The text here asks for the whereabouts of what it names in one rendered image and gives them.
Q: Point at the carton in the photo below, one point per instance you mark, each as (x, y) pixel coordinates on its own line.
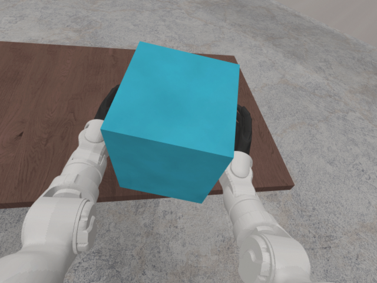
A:
(170, 129)

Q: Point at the left robot upper arm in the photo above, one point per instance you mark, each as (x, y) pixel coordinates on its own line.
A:
(56, 231)

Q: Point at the right robot upper arm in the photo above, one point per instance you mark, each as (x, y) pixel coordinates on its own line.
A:
(267, 258)

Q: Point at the right robot hand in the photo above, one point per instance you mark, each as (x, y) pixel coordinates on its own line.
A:
(243, 135)

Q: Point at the left robot forearm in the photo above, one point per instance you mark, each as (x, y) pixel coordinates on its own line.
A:
(84, 170)

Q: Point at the table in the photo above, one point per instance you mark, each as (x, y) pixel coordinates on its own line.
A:
(48, 93)

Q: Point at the right robot forearm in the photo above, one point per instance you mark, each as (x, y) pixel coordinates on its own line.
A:
(242, 203)

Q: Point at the left robot hand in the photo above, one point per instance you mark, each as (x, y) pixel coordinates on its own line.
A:
(105, 105)

